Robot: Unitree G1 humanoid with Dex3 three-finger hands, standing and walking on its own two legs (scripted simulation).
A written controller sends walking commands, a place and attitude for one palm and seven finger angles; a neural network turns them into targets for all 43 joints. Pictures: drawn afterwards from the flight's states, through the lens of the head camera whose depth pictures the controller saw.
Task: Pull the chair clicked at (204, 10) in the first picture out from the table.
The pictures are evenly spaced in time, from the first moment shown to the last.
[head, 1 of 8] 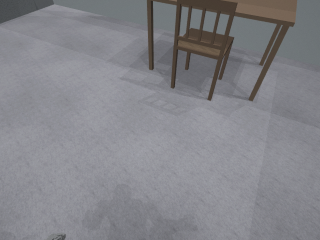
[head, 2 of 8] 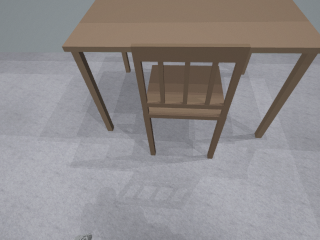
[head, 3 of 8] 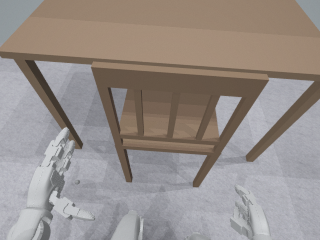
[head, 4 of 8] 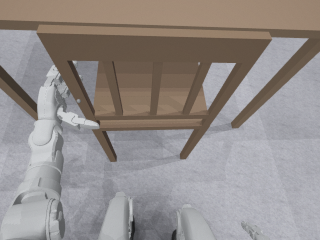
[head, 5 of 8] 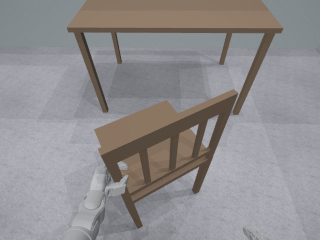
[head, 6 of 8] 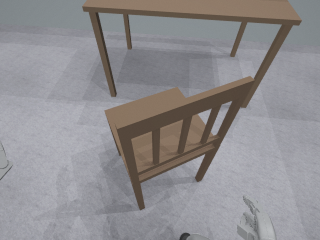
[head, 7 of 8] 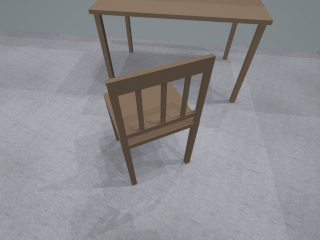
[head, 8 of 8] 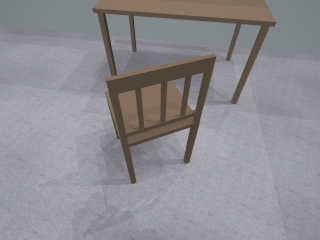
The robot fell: no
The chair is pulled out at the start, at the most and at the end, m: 0.00 0.61 0.61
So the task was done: yes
